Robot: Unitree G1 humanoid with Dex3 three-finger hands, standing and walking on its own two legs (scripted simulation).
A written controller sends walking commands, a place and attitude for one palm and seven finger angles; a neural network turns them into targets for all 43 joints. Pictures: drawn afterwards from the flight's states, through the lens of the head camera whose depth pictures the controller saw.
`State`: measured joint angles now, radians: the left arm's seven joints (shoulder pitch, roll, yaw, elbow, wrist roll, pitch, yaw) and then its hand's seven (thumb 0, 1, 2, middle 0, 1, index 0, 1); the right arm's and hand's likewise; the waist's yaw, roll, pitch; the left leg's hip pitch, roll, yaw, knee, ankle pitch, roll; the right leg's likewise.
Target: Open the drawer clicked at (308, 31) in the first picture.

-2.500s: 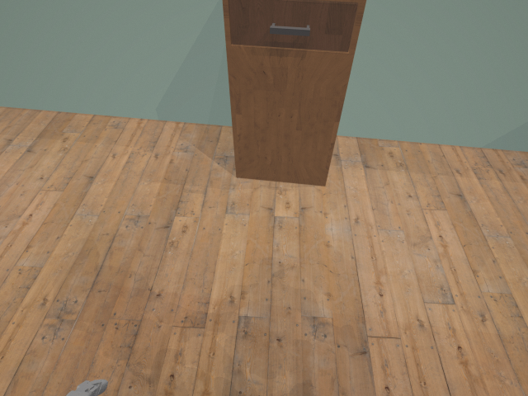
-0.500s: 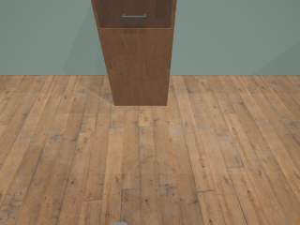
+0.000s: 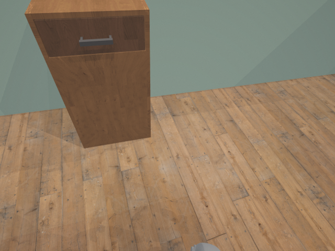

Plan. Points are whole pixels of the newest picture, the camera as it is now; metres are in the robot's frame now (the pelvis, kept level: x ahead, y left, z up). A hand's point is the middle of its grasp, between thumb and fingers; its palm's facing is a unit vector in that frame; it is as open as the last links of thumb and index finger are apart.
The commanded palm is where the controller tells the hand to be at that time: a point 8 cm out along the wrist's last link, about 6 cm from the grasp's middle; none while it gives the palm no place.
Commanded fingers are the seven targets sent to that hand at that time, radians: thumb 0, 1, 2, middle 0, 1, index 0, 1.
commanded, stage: walk to a spot facing it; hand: left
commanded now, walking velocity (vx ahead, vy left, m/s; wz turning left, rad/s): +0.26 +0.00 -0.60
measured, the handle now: (96, 40) +0.90 +0.40 +0.04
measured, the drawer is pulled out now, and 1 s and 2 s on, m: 0.00 0.00 0.00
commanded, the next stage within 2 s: turn to face it in 0.18 s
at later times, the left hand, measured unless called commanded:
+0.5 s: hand (147, 194) +0.31 +0.09 -0.16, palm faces -0.20 -0.96 -0.19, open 7.3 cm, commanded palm none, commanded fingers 0.00 0.90 0.90 -0.20 -0.30 -0.20 -0.30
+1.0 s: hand (113, 216) +0.24 +0.18 -0.17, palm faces +0.16 -0.95 -0.26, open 7.4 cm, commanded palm none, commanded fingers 0.00 0.90 0.90 -0.20 -0.30 -0.20 -0.30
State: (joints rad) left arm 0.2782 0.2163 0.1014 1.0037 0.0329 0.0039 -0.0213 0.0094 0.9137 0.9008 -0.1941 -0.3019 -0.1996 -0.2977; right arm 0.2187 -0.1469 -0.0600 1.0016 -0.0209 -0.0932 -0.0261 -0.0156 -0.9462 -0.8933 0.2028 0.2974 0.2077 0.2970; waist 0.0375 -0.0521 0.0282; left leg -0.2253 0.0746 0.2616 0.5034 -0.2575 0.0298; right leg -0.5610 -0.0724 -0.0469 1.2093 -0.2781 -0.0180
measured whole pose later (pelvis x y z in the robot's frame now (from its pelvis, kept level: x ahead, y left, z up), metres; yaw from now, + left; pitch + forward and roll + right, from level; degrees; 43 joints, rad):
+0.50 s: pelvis +0.16 -0.05 -0.01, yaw -9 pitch -1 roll +0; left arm 0.11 0.15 0.02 0.96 0.02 -0.01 0.01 0.01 0.91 0.90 -0.20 -0.30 -0.21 -0.30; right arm 0.29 -0.18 -0.03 1.03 -0.02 0.01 -0.02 0.01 -0.91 -0.89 0.20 0.30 0.20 0.30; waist -0.07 0.03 0.07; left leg -0.47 0.12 0.06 1.06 -0.39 -0.05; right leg -0.32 0.00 -0.16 0.53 -0.19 -0.07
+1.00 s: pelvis +0.20 -0.04 +0.01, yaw +6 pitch +1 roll -1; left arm 0.21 0.24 0.09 0.98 0.01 0.06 0.02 0.01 0.91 0.90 -0.19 -0.30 -0.20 -0.30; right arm 0.22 -0.19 -0.05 0.97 -0.02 0.01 -0.01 0.01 -0.91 -0.89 0.20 0.30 0.21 0.30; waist -0.01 -0.01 0.05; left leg -0.28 0.00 0.03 0.47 -0.21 0.04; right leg -0.43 -0.07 -0.02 0.92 -0.43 0.08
